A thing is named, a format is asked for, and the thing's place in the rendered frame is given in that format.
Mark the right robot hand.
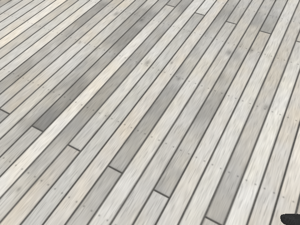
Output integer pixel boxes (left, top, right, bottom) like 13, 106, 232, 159
280, 214, 300, 225

